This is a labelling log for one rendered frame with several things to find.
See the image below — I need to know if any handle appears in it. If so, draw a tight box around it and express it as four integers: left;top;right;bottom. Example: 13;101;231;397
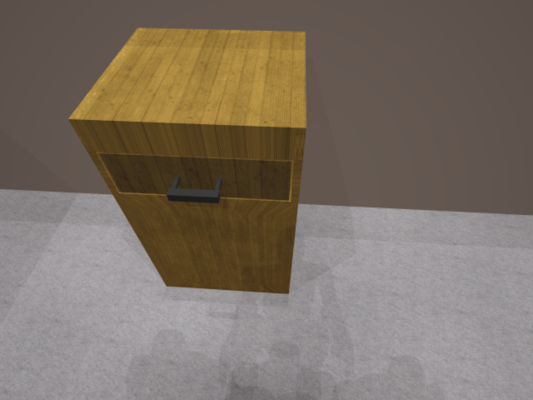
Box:
167;176;222;203

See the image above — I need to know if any drawer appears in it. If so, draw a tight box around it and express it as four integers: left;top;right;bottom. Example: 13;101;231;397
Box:
98;152;291;201

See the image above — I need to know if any cabinet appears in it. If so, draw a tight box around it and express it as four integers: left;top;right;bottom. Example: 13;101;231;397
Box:
68;27;306;294

